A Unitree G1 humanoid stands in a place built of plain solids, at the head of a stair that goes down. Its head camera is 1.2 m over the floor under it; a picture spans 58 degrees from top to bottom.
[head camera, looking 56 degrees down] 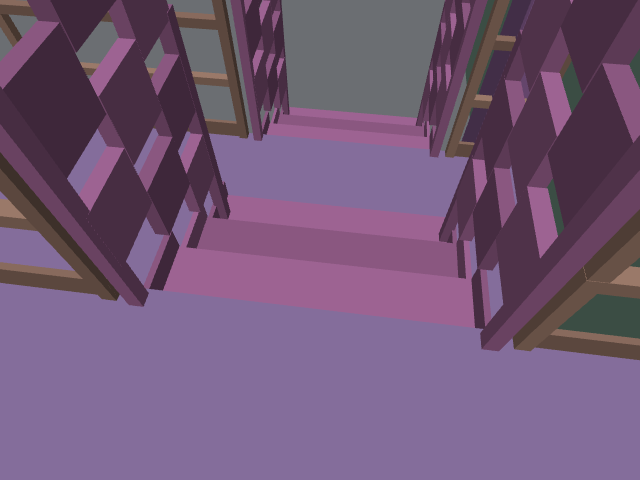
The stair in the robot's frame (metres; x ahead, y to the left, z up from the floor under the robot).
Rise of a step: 0.16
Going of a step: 0.26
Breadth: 1.12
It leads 7 degrees to the right of straight ahead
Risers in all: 4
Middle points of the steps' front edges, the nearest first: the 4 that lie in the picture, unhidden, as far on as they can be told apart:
0.56 0.03 0.00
0.82 -0.01 -0.16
1.08 -0.04 -0.31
1.33 -0.07 -0.47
